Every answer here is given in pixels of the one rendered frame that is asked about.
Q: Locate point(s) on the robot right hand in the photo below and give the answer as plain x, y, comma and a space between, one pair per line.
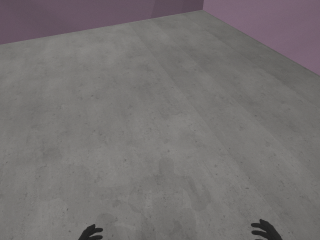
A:
270, 234

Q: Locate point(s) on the robot left hand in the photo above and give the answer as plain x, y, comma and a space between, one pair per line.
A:
90, 230

